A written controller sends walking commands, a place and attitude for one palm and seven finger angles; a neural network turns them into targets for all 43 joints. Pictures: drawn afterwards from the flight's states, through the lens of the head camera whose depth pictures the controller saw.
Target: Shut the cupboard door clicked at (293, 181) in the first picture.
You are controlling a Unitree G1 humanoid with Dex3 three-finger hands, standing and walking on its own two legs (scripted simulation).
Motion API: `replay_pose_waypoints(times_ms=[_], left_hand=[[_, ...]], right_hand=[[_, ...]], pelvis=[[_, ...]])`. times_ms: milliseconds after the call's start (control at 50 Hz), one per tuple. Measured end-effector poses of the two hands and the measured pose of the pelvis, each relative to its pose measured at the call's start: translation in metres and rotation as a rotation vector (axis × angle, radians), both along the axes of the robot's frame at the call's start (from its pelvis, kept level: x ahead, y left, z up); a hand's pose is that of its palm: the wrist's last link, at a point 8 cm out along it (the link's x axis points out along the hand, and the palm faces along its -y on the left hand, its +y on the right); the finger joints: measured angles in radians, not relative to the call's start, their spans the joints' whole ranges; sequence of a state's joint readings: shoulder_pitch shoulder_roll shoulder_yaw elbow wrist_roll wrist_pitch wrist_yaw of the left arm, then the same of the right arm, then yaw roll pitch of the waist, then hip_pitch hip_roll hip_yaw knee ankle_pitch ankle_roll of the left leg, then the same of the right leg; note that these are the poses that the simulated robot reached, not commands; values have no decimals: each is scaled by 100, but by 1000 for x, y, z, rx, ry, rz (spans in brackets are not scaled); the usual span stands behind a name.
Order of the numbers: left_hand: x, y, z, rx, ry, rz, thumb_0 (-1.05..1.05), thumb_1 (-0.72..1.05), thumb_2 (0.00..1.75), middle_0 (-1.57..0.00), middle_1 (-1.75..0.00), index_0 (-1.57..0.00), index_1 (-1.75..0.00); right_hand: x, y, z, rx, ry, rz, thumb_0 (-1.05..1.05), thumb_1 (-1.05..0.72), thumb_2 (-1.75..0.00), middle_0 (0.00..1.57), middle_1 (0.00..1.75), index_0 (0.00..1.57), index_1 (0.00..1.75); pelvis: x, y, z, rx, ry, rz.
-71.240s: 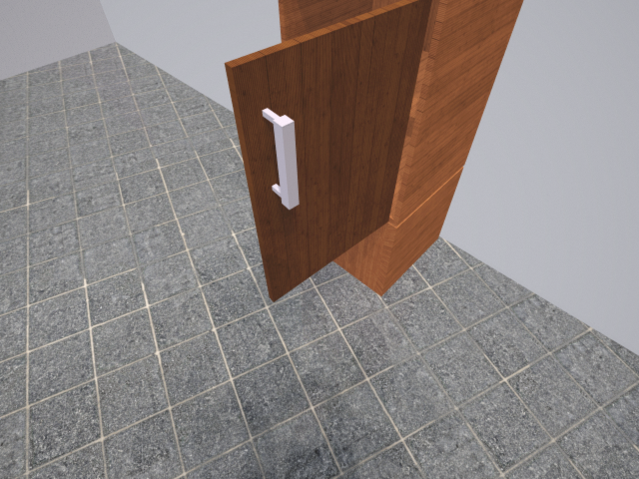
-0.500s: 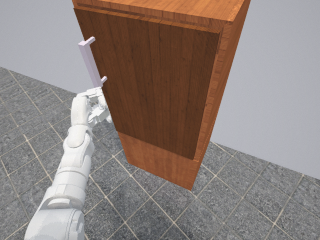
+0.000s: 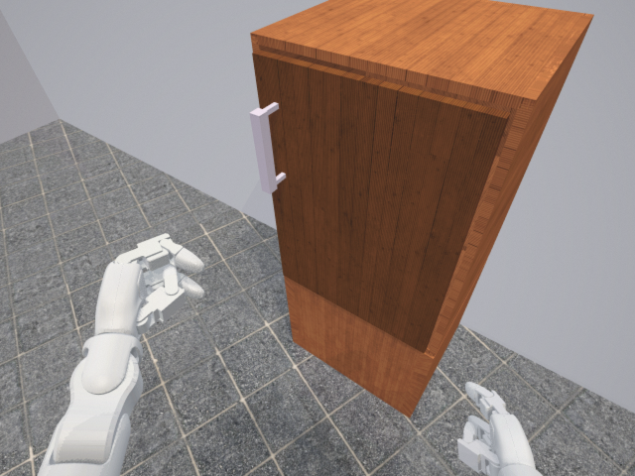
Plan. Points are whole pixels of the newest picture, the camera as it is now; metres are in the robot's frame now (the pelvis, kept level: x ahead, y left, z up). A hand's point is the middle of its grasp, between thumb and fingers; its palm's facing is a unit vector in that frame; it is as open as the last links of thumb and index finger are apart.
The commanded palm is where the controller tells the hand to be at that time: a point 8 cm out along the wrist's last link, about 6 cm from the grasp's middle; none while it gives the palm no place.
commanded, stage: draw the hand back to the body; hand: left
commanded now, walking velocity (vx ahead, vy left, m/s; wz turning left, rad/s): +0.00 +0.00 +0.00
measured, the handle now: (271, 149) +0.65 +0.17 +0.08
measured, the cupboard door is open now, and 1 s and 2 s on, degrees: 1 1 1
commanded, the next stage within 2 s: step back with the hand held close in 0.78 s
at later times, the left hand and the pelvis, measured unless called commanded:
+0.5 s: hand (54, 335) +0.19 +0.28 +0.16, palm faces +0.48 -0.77 -0.43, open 6.8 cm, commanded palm +0.16 +0.31 +0.17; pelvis +0.02 +0.01 +0.00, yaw +0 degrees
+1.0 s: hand (70, 324) +0.20 +0.27 +0.16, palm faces +0.46 -0.78 -0.42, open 7.4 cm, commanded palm +0.15 +0.30 +0.17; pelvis +0.01 +0.00 +0.00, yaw +0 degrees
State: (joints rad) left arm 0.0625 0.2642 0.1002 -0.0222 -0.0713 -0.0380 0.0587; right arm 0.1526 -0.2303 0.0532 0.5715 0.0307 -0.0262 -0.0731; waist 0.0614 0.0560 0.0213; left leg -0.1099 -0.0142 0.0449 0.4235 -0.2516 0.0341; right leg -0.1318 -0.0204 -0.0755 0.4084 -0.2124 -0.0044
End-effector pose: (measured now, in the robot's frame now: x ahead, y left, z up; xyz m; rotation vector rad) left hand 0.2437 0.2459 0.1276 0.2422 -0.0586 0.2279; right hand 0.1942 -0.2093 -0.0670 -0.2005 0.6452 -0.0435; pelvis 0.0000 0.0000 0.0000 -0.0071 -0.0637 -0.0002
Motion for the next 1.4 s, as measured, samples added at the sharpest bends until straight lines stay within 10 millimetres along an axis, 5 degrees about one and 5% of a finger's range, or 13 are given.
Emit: replay_pose_waypoints(times_ms=[160, 340, 500, 700, 940, 1180, 1400], left_hand=[[-23, 19, 34, 90, -86, 61, 2, 89, 89, -77, -92, -77, -92], [-58, 50, 30, 163, -11, 159, 1, 89, 89, -53, -65, -52, -65], [-96, 68, 48, 243, -42, 273, 1, 89, 89, -32, -42, -32, -43], [-87, 57, 36, 177, -52, 253, 1, 89, 89, -22, -32, -22, -32], [-86, 55, 49, 223, -78, 234, 1, 89, 89, -21, -30, -21, -31], [-85, 56, 43, 304, -34, 135, 1, 89, 89, -21, -30, -21, -31], [-121, 73, 52, 352, -131, 147, 1, 89, 89, -21, -30, -21, -31]], right_hand=[[-8, 14, -16, 35, 60, 4, 1, -90, -90, 21, 30, 21, 30], [-20, 1, -22, 20, 109, -43, 1, -90, -90, 21, 30, 21, 30], [-9, -8, -17, -18, 61, -32, 1, -90, -90, 20, 30, 20, 30], [0, -1, -8, -8, 7, -11, 1, -90, -90, 20, 30, 20, 30], [-12, -6, -13, 7, 28, -30, 1, -90, -90, 20, 30, 21, 30], [-42, -26, -22, -45, 113, -146, 1, -90, -90, 20, 30, 21, 30], [-78, -17, -13, -56, 73, -172, 1, -90, -90, 20, 30, 20, 30]], pelvis=[[10, 7, 1, -1, -11, -1], [17, 8, 1, -5, -6, -9], [18, 8, 0, -7, -10, 3], [11, 4, 1, -1, -10, 4], [11, 0, 0, -5, -13, -4], [-5, 14, -5, -4, 67, -16], [-41, 20, -12, 2, 55, -29]])
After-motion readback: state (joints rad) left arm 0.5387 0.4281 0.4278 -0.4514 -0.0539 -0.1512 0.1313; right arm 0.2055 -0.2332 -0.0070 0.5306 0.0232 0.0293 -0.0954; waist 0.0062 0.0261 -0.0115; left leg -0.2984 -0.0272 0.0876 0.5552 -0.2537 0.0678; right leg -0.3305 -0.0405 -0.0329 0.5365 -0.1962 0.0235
